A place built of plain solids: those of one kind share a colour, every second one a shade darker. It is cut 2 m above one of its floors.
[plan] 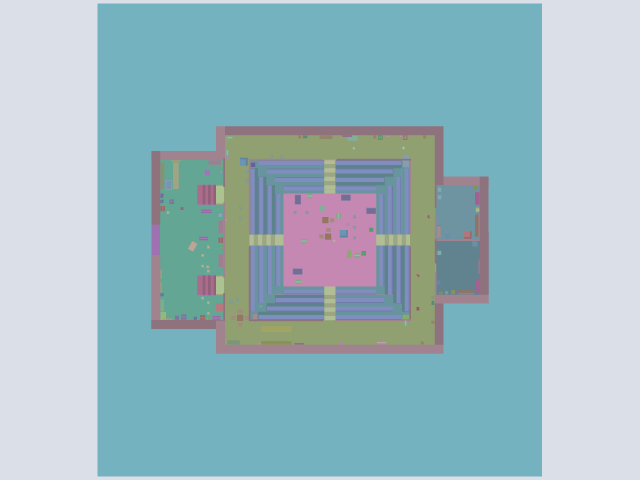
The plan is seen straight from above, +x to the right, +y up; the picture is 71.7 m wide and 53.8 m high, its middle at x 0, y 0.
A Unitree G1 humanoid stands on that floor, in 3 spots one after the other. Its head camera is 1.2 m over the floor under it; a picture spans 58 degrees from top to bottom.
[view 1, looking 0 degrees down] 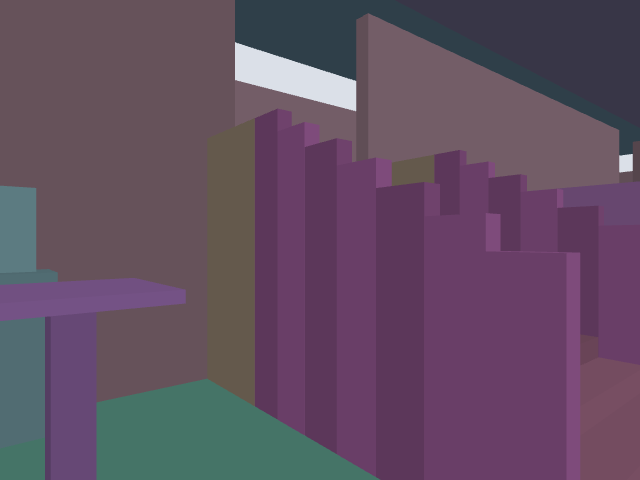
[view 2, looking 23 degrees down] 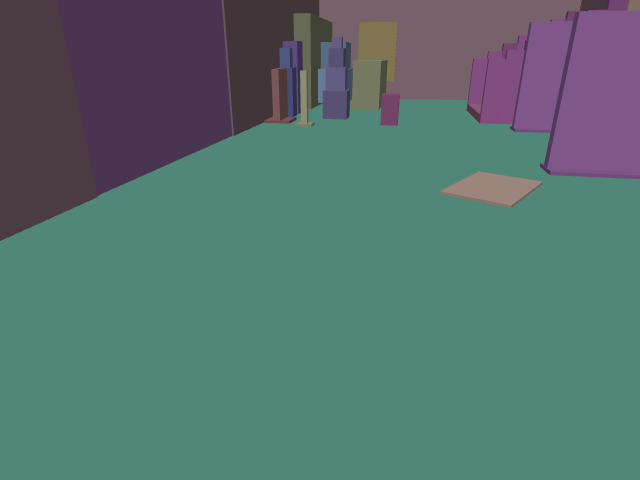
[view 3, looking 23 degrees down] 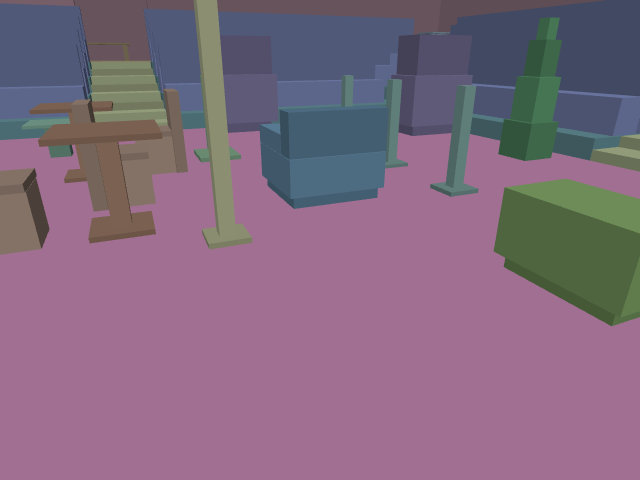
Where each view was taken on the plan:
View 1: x -14.38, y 7.80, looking -39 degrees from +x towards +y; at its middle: wall_foyer_string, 2.54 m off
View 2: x -15.15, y -5.08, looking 101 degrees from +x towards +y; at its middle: floor_foyer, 3.07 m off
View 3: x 1.10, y -3.00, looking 67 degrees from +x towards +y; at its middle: floor_arena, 3.07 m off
